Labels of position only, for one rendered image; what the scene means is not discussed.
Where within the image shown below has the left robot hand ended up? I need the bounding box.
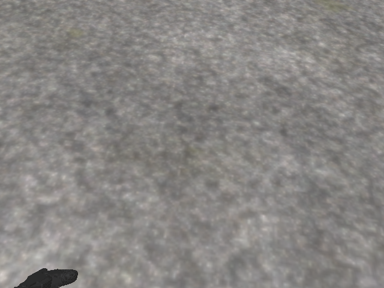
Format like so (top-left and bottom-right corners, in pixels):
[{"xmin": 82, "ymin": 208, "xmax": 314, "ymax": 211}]
[{"xmin": 14, "ymin": 268, "xmax": 78, "ymax": 288}]

